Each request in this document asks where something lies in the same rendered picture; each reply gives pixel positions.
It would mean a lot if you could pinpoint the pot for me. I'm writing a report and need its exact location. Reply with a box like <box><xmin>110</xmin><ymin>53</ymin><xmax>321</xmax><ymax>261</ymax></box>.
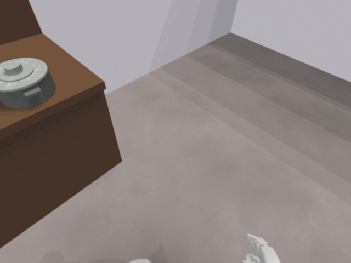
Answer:
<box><xmin>0</xmin><ymin>70</ymin><xmax>56</xmax><ymax>109</ymax></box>

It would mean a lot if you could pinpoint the right robot hand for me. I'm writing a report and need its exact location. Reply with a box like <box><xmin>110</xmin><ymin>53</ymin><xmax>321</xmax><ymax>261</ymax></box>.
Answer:
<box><xmin>243</xmin><ymin>234</ymin><xmax>281</xmax><ymax>263</ymax></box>

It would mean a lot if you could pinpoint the lid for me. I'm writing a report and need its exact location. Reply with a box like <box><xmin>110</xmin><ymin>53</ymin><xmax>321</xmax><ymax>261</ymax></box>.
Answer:
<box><xmin>0</xmin><ymin>58</ymin><xmax>48</xmax><ymax>92</ymax></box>

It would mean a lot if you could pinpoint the table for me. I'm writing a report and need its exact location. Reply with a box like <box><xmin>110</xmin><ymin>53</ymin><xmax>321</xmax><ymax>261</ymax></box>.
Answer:
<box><xmin>0</xmin><ymin>0</ymin><xmax>122</xmax><ymax>248</ymax></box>

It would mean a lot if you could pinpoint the knob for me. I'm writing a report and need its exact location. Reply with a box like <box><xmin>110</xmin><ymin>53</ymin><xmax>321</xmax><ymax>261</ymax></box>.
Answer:
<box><xmin>3</xmin><ymin>61</ymin><xmax>23</xmax><ymax>74</ymax></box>

